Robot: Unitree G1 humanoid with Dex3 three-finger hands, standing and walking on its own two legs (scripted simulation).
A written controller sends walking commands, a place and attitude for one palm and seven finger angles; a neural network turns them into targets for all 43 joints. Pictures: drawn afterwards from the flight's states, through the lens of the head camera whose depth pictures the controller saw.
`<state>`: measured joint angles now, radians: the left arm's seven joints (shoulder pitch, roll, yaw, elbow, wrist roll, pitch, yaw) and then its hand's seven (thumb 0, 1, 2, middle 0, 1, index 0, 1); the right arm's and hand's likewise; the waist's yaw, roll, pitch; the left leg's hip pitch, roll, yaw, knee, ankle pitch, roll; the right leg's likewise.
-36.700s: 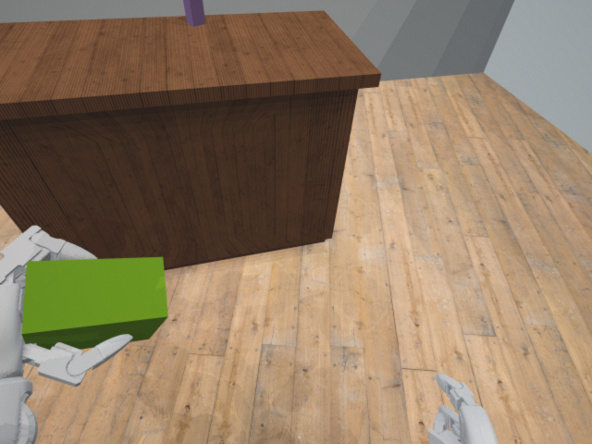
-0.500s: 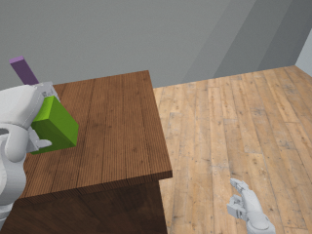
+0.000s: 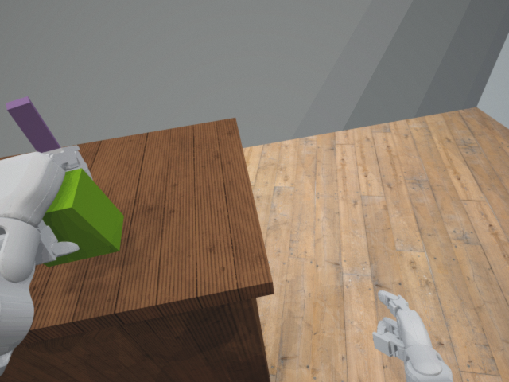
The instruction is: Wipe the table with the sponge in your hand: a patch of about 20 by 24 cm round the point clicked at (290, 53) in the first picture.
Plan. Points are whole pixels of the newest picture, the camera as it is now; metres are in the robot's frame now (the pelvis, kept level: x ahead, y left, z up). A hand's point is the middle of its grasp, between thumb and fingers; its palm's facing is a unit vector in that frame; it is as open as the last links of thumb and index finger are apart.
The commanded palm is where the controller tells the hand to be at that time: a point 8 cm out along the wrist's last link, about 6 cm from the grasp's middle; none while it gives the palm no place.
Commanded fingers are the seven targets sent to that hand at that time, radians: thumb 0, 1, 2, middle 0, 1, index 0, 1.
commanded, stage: bring the sponge back beside the body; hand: left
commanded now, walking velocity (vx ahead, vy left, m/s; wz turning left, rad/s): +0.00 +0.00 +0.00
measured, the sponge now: (72, 227) +0.22 +0.31 +0.18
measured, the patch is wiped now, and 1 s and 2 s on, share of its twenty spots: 1.00 1.00 1.00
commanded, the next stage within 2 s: step back with the hand held close in 0.98 s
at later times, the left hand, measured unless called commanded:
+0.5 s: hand (50, 221) +0.20 +0.29 +0.22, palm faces +0.26 -0.05 -0.97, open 10.4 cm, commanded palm +0.15 +0.30 +0.29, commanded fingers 0.00 0.10 1.30 -1.20 -1.60 -1.20 -1.60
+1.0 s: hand (46, 228) +0.19 +0.29 +0.22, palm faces +0.28 -0.07 -0.96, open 10.4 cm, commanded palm +0.14 +0.30 +0.29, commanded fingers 0.00 0.10 1.30 -1.20 -1.60 -1.20 -1.60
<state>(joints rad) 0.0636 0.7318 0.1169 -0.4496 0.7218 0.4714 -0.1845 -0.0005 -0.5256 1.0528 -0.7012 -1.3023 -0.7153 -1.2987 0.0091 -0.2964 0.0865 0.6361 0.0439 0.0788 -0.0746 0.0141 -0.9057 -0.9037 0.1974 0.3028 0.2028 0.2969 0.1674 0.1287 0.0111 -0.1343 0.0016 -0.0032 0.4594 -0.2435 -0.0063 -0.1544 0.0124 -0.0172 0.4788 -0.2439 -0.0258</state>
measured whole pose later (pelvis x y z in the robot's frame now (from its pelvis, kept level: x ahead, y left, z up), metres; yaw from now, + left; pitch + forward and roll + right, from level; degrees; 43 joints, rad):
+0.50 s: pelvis +0.00 +0.01 +0.00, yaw +0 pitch -6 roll +0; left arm 0.17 0.71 0.13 -0.56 0.70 0.49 -0.15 0.00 -0.53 1.05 -0.70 -1.30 -0.72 -1.30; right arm 0.00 -0.29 0.09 0.63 0.04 0.08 -0.07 0.01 -0.91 -0.90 0.20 0.30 0.20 0.30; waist 0.17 0.13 0.01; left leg -0.12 0.00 0.00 0.46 -0.25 0.00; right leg -0.14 0.01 -0.01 0.48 -0.24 -0.02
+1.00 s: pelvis -0.01 +0.01 +0.00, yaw -1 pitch -7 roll +0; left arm 0.16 0.68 0.11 -0.57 0.71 0.49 -0.13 0.00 -0.53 1.05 -0.70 -1.30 -0.72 -1.30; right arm 0.01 -0.28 0.09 0.63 0.04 0.08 -0.07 0.01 -0.90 -0.90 0.20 0.30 0.20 0.30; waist 0.17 0.12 0.02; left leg -0.11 0.00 0.01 0.45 -0.23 0.00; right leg -0.13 0.01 0.00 0.46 -0.22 -0.01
